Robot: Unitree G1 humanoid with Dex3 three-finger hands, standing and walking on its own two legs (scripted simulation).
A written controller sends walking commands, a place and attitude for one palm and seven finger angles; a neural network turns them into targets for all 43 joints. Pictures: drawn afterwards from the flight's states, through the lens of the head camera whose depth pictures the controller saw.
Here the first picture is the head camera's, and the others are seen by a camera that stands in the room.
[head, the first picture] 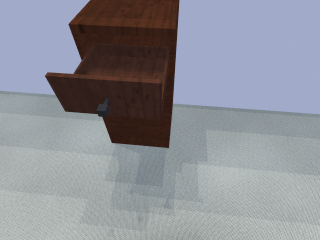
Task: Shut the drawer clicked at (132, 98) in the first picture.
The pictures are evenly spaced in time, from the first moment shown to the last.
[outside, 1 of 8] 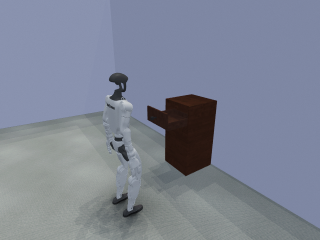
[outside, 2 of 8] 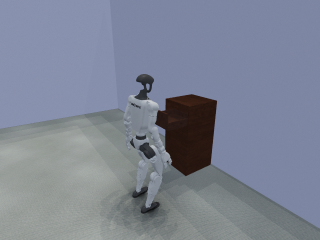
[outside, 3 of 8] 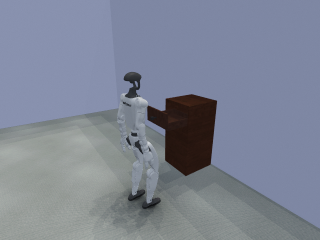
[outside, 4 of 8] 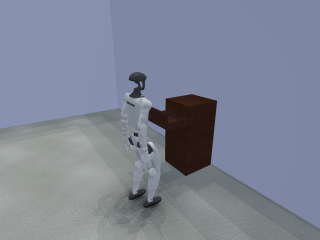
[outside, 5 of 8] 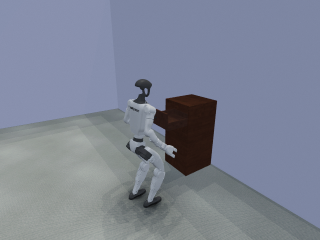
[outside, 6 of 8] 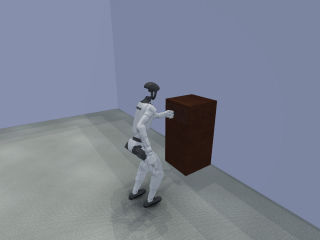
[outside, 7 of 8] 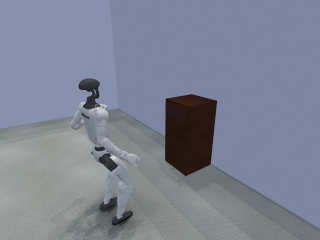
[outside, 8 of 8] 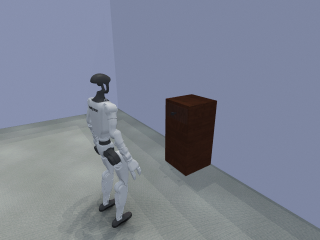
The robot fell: no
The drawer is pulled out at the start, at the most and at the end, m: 0.29 0.29 0.00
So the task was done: yes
